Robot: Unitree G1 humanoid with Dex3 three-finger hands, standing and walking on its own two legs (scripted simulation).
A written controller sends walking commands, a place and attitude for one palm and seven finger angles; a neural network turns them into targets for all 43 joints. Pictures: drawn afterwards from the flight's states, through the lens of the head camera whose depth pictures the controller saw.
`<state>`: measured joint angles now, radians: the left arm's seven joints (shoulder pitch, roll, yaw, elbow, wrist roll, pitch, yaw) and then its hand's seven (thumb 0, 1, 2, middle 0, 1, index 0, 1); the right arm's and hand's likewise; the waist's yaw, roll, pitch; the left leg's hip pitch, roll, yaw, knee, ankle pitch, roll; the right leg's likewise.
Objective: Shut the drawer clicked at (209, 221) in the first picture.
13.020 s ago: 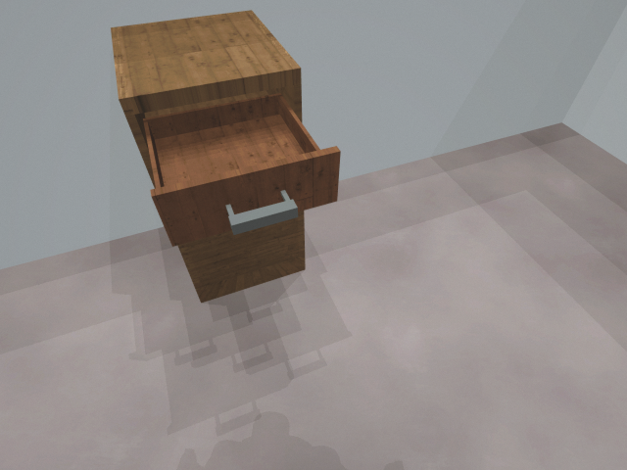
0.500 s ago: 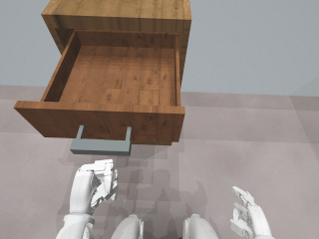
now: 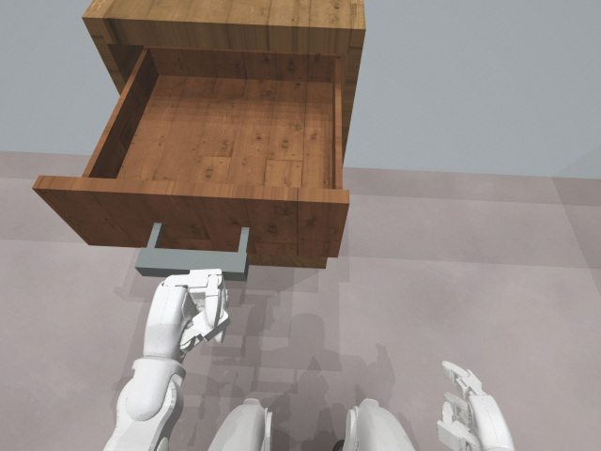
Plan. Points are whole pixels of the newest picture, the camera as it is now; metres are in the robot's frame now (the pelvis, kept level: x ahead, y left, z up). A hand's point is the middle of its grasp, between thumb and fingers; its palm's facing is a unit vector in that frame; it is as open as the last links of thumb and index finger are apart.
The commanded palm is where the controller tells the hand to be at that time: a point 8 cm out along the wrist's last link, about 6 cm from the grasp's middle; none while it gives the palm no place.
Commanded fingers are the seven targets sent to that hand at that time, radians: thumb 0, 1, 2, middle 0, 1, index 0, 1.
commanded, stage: push the drawer shut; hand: left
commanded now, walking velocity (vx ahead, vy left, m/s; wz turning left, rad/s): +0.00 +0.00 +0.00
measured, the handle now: (197, 248) +0.36 +0.15 +0.04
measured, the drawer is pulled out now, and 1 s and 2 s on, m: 0.29 0.16 0.04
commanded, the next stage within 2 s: none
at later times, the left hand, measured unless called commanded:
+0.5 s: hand (231, 273) +0.33 +0.11 +0.03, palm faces -0.06 -1.00 -0.05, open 2.9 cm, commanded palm +0.34 +0.16 +0.04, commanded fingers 0.00 0.90 0.90 -1.40 -1.60 -1.40 -1.60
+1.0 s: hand (239, 222) +0.41 +0.11 +0.03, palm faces -0.02 -1.00 -0.05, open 2.9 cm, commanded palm +0.40 +0.16 +0.04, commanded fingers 0.00 0.90 0.90 -1.40 -1.60 -1.40 -1.60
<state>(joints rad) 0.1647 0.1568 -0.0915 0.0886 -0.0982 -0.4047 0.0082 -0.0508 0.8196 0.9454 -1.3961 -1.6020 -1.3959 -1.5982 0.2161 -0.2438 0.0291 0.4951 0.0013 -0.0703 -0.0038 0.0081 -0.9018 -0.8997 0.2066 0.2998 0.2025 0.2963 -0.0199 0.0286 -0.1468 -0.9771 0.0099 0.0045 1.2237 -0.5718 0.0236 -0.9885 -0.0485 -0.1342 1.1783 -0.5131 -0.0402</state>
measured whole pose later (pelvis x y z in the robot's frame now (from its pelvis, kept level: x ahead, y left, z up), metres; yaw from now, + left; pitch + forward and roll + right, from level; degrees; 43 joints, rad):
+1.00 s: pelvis -0.02 +0.01 +0.00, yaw -1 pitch +20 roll -1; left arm -0.50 0.17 0.08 0.77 -0.08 -0.50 0.06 -0.02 0.78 0.95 -1.40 -1.60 -1.40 -1.60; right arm 0.27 -0.25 0.01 0.63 -0.01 -0.03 0.01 0.01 -0.90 -0.90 0.21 0.30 0.20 0.30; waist -0.09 0.03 -0.13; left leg -1.02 0.01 0.04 1.18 -0.52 0.05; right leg -1.04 -0.05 -0.09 1.14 -0.45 -0.02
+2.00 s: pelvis -0.02 +0.01 -0.01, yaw -3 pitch +27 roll -3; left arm -1.00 0.41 0.32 1.25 0.00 -0.51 -0.01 0.00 0.71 0.91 -1.40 -1.60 -1.40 -1.60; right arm 0.36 -0.27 0.05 0.63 -0.05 0.02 0.04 0.00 -0.90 -0.90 0.21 0.30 0.20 0.30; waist -0.22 0.04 -0.12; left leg -1.20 0.03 0.02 1.26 -0.53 0.05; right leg -1.21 -0.02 -0.11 1.18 -0.43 -0.03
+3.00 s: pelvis -0.04 +0.02 -0.03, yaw -4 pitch +31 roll -6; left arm -1.28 0.58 0.33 1.38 0.08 -0.39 0.00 0.05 0.62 0.93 -1.40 -1.60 -1.40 -1.60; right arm 0.40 -0.27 0.09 0.63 -0.08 0.00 0.06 0.00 -0.90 -0.90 0.21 0.30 0.20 0.30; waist -0.31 0.05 -0.11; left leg -1.37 0.04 -0.01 1.33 -0.51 0.05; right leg -1.34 -0.02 -0.15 1.20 -0.40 -0.02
